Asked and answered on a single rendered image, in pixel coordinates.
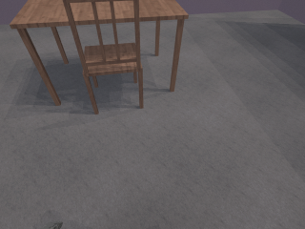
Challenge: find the chair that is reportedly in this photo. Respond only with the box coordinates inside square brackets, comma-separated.
[62, 0, 144, 115]

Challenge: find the table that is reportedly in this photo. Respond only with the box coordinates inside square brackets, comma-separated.
[10, 0, 189, 106]

